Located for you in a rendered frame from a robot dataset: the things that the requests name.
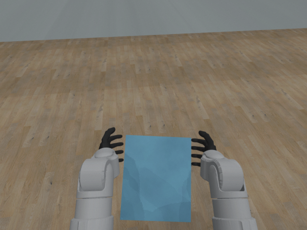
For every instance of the robot left forearm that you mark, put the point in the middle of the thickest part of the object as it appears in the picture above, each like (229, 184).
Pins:
(94, 192)

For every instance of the robot right forearm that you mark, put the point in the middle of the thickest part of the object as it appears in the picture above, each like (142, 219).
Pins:
(228, 190)

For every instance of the carton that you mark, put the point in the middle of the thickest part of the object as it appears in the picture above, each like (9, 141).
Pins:
(156, 179)

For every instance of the right robot hand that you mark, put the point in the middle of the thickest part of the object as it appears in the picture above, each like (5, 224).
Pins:
(208, 143)

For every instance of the left robot hand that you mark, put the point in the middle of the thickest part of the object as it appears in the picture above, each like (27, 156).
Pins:
(107, 139)

